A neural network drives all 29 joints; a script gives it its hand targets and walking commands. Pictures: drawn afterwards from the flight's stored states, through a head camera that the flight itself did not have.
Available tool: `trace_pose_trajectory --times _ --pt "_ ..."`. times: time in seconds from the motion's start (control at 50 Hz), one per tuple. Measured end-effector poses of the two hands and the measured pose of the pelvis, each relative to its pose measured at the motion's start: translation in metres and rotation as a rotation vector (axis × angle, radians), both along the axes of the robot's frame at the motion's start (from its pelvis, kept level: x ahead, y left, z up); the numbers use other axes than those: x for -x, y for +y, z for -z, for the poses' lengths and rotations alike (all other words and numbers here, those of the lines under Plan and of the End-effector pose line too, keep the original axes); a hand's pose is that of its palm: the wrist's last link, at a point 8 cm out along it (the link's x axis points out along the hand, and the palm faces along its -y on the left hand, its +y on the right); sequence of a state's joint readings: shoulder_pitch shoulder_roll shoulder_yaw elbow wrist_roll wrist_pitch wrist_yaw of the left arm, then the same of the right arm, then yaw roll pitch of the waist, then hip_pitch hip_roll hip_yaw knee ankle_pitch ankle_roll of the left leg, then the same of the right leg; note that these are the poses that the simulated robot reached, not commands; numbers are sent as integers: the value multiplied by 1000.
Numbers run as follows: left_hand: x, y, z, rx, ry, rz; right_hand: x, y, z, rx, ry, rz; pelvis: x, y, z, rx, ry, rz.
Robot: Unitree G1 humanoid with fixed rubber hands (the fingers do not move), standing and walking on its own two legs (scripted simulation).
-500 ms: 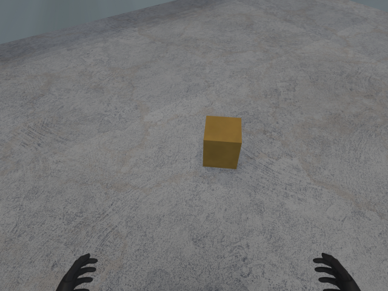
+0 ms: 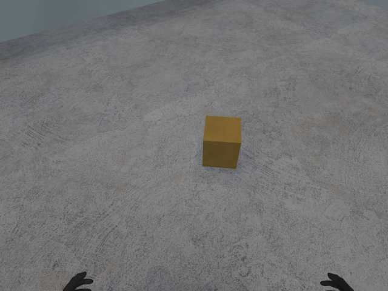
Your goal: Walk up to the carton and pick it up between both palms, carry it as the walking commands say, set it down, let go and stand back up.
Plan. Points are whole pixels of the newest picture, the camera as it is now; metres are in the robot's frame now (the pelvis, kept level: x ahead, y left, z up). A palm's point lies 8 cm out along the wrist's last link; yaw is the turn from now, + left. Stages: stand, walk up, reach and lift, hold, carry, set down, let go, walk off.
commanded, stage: stand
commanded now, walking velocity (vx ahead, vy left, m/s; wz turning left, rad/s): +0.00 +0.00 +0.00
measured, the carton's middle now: (221, 142) +1.00 -0.14 -0.64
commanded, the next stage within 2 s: walk up in 1.46 s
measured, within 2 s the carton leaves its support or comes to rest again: neither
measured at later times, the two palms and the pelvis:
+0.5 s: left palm out of the picture +0.09 +0.31 -0.09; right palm out of the picture +0.09 -0.30 -0.09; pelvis +0.00 +0.00 +0.02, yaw +0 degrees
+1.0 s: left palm out of the picture +0.08 +0.30 -0.09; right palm out of the picture +0.08 -0.30 -0.09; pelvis +0.00 +0.00 +0.02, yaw +0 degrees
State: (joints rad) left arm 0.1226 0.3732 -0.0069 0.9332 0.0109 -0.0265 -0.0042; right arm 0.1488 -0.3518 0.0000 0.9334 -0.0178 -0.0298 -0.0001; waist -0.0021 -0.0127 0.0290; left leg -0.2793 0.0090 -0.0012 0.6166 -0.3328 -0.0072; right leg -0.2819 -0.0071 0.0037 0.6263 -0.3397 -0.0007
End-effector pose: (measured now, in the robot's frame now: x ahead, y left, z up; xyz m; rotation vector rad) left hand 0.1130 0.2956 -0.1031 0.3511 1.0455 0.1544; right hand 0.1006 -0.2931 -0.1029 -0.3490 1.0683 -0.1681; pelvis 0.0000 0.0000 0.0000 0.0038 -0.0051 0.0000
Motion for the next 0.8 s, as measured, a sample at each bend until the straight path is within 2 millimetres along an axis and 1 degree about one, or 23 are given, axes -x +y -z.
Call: trace_pose_trajectory --times 0.16,0.34,0.8 --pt "6 4 -5 -6 38 -18 1 0 -4 -2 32 8 -1 1 -9 1 -10 -2" --pt "14 8 -9 -13 76 -35 8 -2 -7 1 69 22 -2 1 -16 2 -18 -3" --pt "29 9 -9 -12 118 -62 22 -7 -9 6 114 43 0 0 -20 3 -26 -7"
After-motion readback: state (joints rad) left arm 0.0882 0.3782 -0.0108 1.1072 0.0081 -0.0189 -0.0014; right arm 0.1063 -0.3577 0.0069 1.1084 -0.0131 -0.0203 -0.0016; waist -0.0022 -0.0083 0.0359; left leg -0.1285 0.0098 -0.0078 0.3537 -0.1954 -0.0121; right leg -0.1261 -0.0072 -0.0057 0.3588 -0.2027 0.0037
